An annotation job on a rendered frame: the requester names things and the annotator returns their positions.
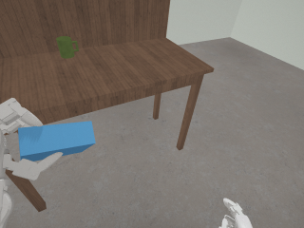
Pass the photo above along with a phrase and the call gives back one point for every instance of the table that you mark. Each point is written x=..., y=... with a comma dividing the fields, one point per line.
x=123, y=56

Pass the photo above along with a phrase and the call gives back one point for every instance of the left robot forearm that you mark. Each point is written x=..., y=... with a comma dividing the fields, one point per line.
x=6, y=202

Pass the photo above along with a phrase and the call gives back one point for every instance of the robot right hand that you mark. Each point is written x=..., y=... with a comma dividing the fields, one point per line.
x=240, y=221

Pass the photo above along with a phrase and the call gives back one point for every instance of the robot left hand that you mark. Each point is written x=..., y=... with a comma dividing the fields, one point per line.
x=12, y=117

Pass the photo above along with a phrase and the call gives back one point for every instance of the sponge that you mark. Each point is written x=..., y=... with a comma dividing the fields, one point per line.
x=38, y=142

